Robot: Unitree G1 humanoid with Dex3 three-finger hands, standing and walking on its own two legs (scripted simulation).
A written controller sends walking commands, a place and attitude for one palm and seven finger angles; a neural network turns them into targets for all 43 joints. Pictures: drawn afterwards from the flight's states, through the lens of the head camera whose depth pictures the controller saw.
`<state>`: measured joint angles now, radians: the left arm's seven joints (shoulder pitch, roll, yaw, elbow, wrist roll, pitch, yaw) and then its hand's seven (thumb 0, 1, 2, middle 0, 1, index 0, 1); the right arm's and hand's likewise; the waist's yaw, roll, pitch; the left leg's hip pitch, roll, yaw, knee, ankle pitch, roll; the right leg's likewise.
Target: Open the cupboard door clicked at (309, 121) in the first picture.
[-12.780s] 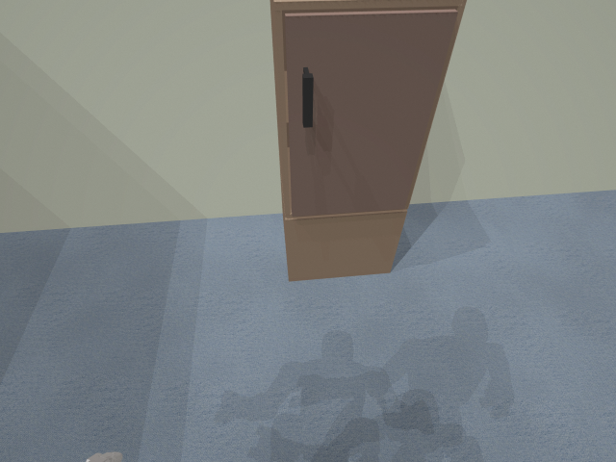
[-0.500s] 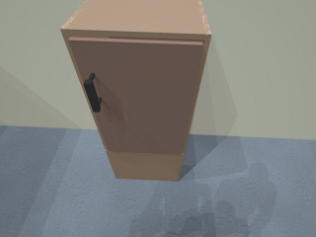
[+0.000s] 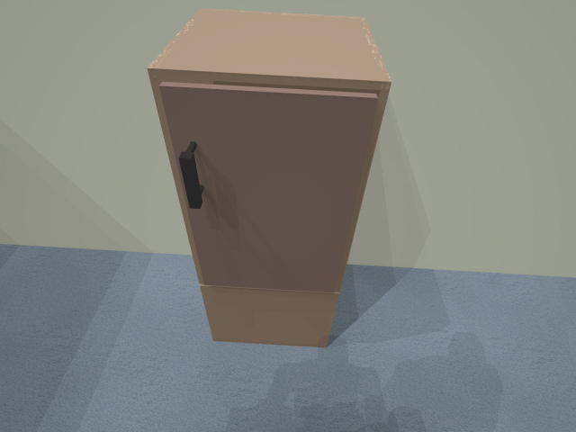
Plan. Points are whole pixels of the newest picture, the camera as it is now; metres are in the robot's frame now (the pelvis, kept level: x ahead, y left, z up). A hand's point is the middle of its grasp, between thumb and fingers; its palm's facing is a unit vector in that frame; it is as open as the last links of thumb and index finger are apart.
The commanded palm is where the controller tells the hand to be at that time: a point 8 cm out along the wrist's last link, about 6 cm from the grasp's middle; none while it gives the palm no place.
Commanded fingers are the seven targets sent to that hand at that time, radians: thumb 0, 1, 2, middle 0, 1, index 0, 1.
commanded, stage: look again from close up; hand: left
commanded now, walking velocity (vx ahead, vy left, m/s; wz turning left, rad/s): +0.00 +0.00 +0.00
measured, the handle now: (194, 175) +0.57 +0.23 +0.05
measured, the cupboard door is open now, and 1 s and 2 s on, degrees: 0 0 0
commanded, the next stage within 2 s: shuffle to correct the standing spot in 0.26 s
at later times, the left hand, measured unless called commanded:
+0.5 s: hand out of the picture -0.06 +0.19 -0.18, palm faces +0.01 -0.99 -0.15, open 7.4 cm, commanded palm none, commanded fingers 0.00 0.90 0.90 -0.20 -0.30 -0.20 -0.30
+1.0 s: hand out of the picture +0.03 +0.18 -0.18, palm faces +0.04 -0.98 -0.17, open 7.3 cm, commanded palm none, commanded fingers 0.00 0.90 0.90 -0.20 -0.30 -0.20 -0.30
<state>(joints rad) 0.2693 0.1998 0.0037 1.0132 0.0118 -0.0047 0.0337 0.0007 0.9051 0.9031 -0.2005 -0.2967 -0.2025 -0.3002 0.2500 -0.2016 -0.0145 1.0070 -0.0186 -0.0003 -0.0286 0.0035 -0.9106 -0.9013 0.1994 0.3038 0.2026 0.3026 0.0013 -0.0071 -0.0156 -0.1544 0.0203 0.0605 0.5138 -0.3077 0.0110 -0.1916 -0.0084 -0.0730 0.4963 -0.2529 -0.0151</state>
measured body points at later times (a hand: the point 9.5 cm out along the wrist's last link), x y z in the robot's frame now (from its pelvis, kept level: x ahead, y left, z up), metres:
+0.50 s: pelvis -0.02 +0.04 +0.00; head -0.03 +0.04 +0.45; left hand -0.06 +0.24 -0.16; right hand -0.06 -0.19 -0.15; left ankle -0.02 +0.11 -0.74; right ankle +0.01 -0.11 -0.73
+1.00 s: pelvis +0.04 +0.03 +0.00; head +0.06 +0.03 +0.45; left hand +0.03 +0.23 -0.16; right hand +0.05 -0.20 -0.15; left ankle -0.01 +0.11 -0.73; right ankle +0.02 -0.11 -0.73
